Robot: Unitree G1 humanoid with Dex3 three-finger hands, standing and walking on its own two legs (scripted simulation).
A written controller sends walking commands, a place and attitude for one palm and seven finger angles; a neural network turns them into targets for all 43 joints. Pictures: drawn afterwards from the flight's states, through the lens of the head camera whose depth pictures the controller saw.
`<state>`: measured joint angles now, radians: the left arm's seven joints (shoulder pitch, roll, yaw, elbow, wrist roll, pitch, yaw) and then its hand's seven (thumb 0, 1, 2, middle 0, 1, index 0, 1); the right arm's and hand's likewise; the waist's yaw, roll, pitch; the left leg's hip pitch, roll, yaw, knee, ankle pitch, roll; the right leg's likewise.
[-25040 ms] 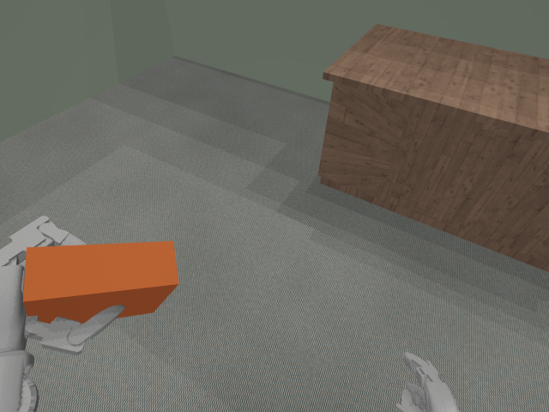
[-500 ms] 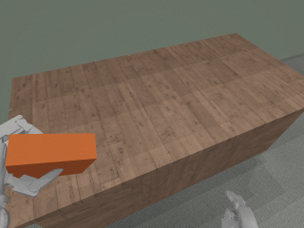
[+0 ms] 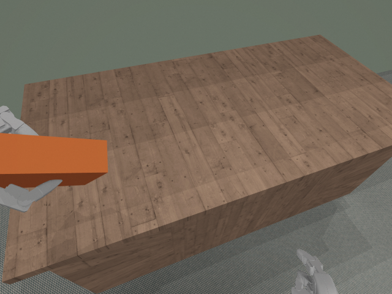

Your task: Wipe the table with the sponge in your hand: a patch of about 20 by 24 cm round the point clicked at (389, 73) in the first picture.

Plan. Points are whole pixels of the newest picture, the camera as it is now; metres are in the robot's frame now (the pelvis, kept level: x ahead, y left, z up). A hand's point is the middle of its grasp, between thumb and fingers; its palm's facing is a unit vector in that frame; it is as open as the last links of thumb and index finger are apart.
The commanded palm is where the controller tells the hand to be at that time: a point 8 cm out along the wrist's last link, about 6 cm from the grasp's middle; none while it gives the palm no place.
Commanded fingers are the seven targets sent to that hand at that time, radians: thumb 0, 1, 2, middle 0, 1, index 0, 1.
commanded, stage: come to a stop and stand still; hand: left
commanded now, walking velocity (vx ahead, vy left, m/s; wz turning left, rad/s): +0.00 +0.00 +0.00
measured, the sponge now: (66, 164) +0.26 +0.24 +0.16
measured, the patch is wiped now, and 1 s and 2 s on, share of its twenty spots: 0.00 0.00 0.00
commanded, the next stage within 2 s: look again from close up in 0.78 s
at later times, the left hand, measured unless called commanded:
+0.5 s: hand (8, 168) +0.24 +0.32 +0.17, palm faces +0.35 -0.86 -0.36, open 9.2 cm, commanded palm +0.18 +0.35 +0.18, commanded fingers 0.00 0.10 1.30 -1.20 -1.60 -1.20 -1.60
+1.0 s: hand out of the picture +0.23 +0.33 +0.16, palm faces +0.35 -0.85 -0.39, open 9.2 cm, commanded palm +0.17 +0.37 +0.18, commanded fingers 0.00 0.10 1.30 -1.20 -1.60 -1.20 -1.60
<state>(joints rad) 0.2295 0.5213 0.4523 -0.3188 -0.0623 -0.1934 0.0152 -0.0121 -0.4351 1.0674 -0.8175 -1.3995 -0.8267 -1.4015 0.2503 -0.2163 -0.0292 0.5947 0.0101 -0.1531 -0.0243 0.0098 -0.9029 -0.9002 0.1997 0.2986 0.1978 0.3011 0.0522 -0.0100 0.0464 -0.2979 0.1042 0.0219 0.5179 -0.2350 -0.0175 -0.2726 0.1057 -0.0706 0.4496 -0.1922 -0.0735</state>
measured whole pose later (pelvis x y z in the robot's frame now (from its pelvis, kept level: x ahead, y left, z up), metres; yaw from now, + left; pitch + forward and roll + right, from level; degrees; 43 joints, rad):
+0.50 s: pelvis +0.02 +0.08 +0.01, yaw -1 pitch +0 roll -1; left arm 0.39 0.37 0.35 -0.44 -0.04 -0.23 0.08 -0.01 -0.43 1.07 -0.81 -1.40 -0.82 -1.41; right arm 0.19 -0.17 0.04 0.59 0.00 -0.19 -0.01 0.01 -0.90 -0.90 0.20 0.30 0.20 0.30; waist 0.03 -0.04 0.03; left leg -0.22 -0.03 0.02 0.44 -0.22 0.05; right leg -0.20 0.01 -0.01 0.38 -0.18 0.00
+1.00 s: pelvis +0.01 +0.09 +0.01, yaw +0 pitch +0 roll -1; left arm 0.43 0.38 0.35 -0.46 -0.03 -0.24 0.09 -0.01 -0.43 1.07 -0.82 -1.40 -0.82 -1.41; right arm 0.22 -0.18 0.03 0.59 0.00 -0.15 -0.03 0.01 -0.90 -0.90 0.20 0.30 0.20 0.30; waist 0.02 -0.03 0.04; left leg -0.23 -0.04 0.01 0.44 -0.21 0.06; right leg -0.20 0.00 -0.02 0.36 -0.16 0.02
